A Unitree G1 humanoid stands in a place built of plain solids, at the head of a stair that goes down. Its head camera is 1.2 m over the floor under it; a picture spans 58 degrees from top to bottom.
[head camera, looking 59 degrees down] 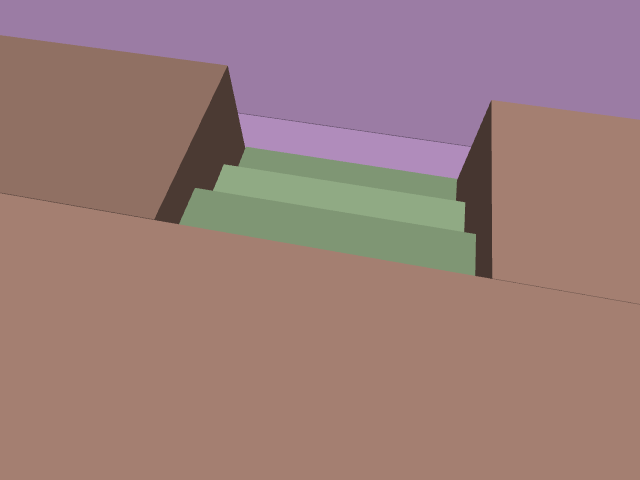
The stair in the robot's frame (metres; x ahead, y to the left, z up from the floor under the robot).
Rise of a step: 0.17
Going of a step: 0.27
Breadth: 1.10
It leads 11 degrees to the right of straight ahead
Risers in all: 4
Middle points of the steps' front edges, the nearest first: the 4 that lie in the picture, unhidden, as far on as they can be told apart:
0.69 0.01 0.00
0.96 -0.04 -0.16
1.22 -0.10 -0.33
1.49 -0.15 -0.49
